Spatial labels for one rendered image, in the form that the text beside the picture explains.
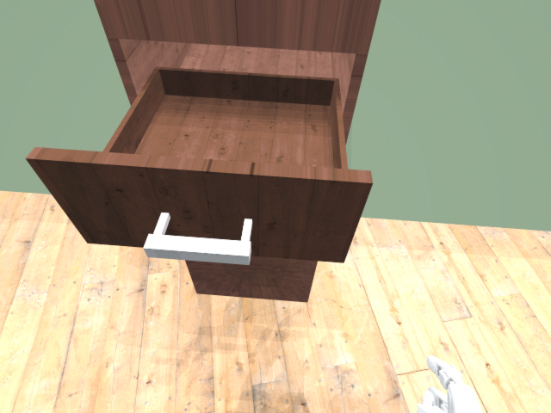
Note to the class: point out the cabinet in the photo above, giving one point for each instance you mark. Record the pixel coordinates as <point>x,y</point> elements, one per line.
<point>308,38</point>

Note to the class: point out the drawer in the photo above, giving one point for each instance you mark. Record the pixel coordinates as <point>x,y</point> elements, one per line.
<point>213,148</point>

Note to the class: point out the handle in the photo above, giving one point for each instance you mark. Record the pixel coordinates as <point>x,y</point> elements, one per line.
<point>159,245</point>

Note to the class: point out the robot right hand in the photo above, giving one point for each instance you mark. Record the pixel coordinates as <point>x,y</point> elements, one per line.
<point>460,398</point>

